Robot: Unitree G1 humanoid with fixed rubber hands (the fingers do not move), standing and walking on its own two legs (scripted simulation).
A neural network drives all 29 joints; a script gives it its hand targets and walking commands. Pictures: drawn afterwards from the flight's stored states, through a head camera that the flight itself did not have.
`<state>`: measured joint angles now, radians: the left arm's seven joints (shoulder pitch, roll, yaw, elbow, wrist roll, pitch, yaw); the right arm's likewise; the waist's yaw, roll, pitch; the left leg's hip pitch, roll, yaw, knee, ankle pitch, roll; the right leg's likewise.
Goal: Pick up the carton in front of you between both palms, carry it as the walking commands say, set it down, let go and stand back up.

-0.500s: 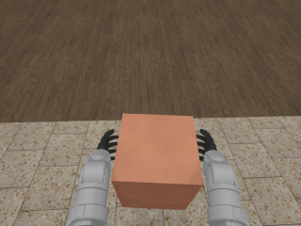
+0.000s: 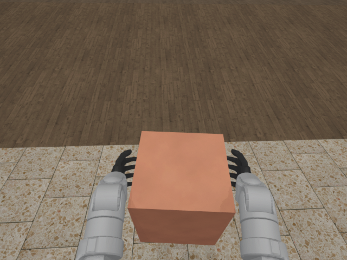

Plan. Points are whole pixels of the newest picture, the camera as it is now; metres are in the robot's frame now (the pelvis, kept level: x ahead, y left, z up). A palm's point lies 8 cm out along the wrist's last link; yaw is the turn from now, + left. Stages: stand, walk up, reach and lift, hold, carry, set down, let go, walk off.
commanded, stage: hold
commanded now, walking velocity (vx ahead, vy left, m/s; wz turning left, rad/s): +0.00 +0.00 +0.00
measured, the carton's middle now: (179, 190) +0.30 +0.00 -0.03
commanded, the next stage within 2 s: carry in 0.82 s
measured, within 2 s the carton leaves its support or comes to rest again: neither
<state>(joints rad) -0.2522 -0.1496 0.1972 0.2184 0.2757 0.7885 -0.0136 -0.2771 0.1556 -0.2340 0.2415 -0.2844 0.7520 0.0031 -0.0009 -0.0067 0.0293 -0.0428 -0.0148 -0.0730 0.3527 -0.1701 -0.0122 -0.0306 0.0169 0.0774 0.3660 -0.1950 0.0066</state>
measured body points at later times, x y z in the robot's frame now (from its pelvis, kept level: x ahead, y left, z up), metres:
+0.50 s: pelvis +0.00 +0.00 +0.00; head -0.04 +0.00 +0.45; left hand +0.30 +0.15 +0.04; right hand +0.30 -0.15 +0.05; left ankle +0.03 +0.13 -0.75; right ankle +0.02 -0.13 -0.75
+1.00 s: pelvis +0.03 -0.01 -0.01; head -0.02 -0.02 +0.44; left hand +0.32 +0.13 +0.05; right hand +0.32 -0.17 +0.05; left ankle +0.03 +0.13 -0.75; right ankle +0.01 -0.13 -0.74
